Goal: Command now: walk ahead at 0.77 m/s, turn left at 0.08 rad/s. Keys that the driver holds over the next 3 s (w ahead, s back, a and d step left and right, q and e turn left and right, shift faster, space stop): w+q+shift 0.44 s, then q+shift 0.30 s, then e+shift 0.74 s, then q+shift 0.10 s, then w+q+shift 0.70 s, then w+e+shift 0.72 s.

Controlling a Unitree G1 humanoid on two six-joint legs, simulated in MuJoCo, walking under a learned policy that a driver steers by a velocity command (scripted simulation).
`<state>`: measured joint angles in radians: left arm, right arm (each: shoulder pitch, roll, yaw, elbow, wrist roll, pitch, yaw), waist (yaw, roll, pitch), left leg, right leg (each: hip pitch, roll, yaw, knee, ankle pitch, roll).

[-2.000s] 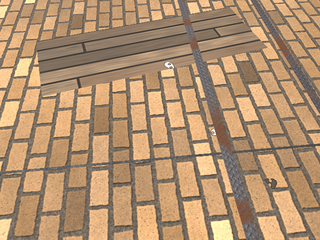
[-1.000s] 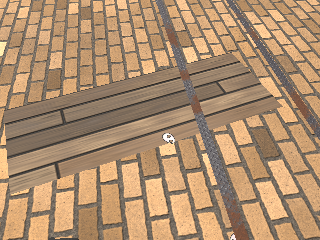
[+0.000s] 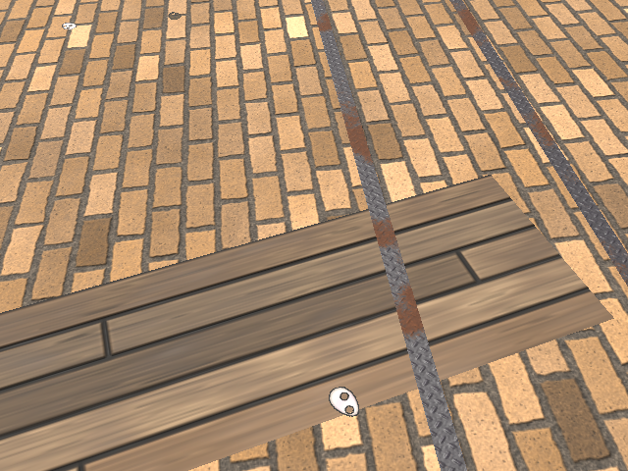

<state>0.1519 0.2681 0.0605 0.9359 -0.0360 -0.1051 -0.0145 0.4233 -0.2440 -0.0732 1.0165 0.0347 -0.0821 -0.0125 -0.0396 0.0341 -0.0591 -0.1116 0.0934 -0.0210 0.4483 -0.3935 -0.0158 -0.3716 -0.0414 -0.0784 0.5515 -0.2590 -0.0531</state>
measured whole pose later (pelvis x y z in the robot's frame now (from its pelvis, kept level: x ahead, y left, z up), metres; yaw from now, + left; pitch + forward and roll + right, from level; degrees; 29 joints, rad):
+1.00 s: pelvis +0.60 +0.07 -0.01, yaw +35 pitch +1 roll +0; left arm 0.16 0.24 0.04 0.67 0.01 -0.06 -0.01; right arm 0.15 -0.26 -0.05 0.69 -0.01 0.02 -0.02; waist 0.02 -0.01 0.06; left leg -0.44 -0.11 -0.11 1.22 -0.50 -0.04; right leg -0.47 0.11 0.10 0.49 -0.04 -0.04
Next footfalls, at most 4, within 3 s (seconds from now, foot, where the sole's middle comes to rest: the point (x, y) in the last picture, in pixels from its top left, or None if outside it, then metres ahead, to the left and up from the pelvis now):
0.48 left None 0.48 0.09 -0.77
0.86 right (286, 364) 0.79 0.09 -0.77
1.22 left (224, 429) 0.64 0.23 -0.77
1.66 right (343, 391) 0.72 -0.04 -0.77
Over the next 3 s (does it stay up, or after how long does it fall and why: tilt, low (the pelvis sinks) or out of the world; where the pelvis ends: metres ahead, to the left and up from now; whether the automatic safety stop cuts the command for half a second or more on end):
stays up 1.52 0.64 0.00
